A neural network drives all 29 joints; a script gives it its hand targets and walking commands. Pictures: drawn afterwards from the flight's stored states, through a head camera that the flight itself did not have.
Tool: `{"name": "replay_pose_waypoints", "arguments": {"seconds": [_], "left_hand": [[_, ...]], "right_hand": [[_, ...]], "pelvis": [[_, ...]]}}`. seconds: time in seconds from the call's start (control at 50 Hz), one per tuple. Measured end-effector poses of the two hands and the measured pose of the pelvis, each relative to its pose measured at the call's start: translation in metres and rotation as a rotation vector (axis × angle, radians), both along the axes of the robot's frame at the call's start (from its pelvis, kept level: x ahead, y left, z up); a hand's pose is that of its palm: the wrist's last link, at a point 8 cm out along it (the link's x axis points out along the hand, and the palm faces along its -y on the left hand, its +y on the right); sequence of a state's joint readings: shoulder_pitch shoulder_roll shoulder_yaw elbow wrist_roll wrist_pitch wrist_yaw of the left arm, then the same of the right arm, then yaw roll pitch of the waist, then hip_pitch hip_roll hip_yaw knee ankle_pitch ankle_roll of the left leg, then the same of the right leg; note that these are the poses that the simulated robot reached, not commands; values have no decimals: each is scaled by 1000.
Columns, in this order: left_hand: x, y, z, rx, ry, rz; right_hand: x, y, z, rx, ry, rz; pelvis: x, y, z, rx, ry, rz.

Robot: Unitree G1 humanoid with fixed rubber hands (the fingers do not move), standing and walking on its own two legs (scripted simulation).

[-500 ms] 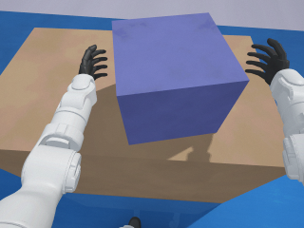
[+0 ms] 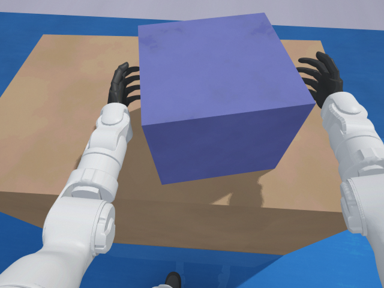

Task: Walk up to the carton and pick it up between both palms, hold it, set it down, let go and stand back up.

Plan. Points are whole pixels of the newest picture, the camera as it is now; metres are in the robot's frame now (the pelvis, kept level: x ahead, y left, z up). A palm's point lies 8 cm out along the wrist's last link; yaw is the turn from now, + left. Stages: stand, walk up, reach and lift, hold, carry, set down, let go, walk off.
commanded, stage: reach and lift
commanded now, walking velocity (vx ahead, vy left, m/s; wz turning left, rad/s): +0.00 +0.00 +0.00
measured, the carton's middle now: (211, 102) +0.50 +0.05 +0.05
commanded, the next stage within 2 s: none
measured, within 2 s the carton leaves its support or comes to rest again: neither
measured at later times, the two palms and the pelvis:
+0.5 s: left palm (122, 103) +0.42 +0.23 +0.10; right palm (317, 92) +0.49 -0.15 +0.12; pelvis +0.00 +0.00 +0.00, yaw +0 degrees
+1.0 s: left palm (123, 103) +0.42 +0.23 +0.10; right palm (315, 95) +0.48 -0.15 +0.13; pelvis +0.01 +0.00 +0.01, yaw +0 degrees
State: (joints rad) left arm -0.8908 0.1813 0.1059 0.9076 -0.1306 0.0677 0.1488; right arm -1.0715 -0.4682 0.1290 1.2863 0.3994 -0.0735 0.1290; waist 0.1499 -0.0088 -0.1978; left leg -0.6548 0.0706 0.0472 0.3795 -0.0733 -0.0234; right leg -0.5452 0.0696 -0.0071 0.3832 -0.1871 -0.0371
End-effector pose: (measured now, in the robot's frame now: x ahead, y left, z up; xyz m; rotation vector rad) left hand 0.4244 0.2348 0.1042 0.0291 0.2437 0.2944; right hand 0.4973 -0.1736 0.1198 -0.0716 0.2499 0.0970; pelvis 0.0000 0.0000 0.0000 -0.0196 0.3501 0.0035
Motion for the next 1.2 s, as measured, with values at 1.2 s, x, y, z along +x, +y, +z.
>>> {"name": "replay_pose_waypoints", "arguments": {"seconds": [1.2], "left_hand": [[0, -9, -2, -29, -12, 50]], "right_hand": [[-19, 28, 5, -12, -50, 31]], "pelvis": [[20, 6, 10, 22, -126, -16]]}}
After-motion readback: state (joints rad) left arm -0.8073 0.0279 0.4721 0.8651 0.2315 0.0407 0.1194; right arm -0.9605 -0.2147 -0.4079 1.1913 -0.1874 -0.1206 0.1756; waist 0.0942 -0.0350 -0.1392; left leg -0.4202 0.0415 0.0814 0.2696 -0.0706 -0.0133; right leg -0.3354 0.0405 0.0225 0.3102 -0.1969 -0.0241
